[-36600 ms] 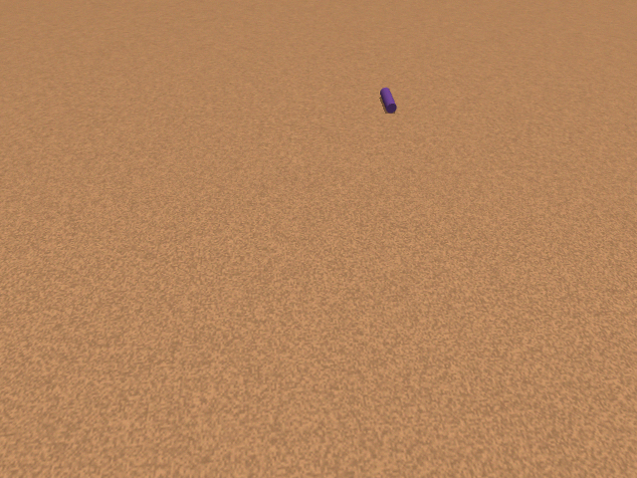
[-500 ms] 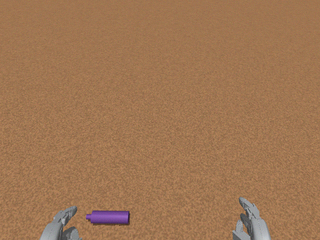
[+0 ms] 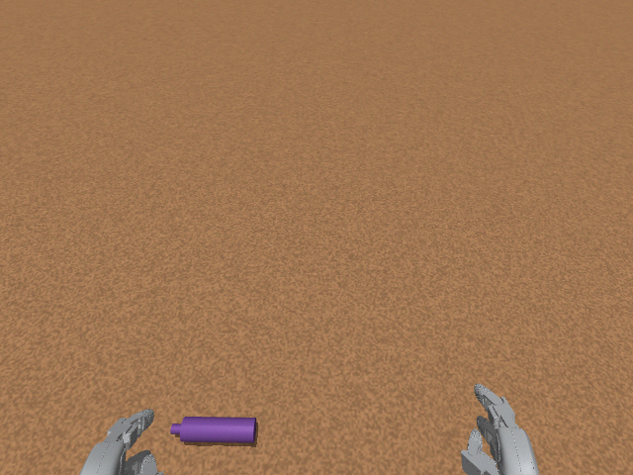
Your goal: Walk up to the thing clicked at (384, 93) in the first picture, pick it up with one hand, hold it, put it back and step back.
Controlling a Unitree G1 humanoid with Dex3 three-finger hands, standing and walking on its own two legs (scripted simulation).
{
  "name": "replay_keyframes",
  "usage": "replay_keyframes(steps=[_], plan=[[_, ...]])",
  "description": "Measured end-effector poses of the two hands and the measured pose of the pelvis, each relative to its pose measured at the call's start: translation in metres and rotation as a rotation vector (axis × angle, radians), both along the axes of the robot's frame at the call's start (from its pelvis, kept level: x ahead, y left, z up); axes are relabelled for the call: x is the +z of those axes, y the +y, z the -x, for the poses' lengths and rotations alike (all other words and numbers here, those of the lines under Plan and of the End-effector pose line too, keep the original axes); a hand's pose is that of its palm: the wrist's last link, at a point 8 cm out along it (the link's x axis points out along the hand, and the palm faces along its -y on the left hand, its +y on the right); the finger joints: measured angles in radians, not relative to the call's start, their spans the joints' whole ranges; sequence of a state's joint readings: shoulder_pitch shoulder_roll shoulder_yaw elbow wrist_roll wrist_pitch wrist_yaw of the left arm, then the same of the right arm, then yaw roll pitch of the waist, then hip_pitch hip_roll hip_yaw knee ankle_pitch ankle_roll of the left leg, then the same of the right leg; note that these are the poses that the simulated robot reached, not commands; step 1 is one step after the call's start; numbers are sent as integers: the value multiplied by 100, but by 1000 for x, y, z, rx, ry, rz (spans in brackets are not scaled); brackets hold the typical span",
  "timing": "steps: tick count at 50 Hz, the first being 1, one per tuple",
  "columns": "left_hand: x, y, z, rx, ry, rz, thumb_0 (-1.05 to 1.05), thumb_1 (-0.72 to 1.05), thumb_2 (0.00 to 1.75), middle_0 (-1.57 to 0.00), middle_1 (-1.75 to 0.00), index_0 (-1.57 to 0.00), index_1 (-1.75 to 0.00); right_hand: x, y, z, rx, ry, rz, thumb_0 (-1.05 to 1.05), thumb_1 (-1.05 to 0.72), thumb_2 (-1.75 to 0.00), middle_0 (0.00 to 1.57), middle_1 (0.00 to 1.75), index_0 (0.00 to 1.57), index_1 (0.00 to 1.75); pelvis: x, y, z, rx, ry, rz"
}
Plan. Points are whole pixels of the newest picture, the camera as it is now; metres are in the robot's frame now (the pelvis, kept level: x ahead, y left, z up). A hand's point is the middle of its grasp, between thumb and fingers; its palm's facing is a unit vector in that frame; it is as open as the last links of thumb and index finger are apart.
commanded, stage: home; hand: left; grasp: from above
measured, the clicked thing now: (213, 429) +0.40 +0.25 -0.68
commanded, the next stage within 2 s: stand in 0.82 s
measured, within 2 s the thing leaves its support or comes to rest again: neither
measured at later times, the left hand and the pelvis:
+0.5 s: hand (161, 474) +0.17 +0.18 -0.05, palm faces +0.05 -0.98 -0.20, open 7.4 cm; pelvis +0.01 +0.00 +0.00, yaw +0 degrees
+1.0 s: hand (155, 472) +0.18 +0.19 -0.07, palm faces +0.01 -0.96 -0.29, open 7.4 cm; pelvis +0.00 +0.00 +0.01, yaw +0 degrees
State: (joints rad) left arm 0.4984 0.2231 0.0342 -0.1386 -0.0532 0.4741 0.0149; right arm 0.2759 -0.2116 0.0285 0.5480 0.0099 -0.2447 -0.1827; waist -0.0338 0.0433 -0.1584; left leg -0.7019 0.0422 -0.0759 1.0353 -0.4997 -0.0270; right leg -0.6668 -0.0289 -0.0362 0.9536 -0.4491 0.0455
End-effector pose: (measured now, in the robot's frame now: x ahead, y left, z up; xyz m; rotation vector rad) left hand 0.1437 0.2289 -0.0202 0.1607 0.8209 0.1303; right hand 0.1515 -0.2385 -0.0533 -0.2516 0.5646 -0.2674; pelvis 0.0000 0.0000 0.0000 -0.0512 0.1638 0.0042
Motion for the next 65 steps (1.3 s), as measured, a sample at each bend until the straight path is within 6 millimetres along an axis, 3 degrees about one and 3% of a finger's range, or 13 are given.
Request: replay_keyframes(steps=[46, 50, 58, 65], plan=[[-1, 0, -12, -8, 6, -6, 2, 91, 90, -20, -30, -20, -30, -3, -4, -8, -15, 18, -1, 1, -90, -90, 20, 30, 20, 30, -1, -1, -12, -4, 17, -2], [-21, 12, -17, -46, -19, -101, 1, 90, 90, -21, -30, -20, -30, -20, -9, -2, 123, 240, 46, 1, -90, -90, 20, 30, 20, 30, 7, -2, -5, -4, -67, -29], [-49, 48, 23, 21, 167, -147, 1, 91, 90, -21, -30, -20, -30, -23, -33, 32, 60, 456, 5, 1, -90, -90, 20, 30, 21, 30, 24, 1, -4, -5, -140, -53], [-58, 59, 70, 81, 328, -132, 1, 91, 90, -20, -30, -20, -30, -20, -38, 63, -4, 565, -3, 1, -90, -90, 20, 30, 20, 30, 38, 5, -5, -1, -180, -43]])
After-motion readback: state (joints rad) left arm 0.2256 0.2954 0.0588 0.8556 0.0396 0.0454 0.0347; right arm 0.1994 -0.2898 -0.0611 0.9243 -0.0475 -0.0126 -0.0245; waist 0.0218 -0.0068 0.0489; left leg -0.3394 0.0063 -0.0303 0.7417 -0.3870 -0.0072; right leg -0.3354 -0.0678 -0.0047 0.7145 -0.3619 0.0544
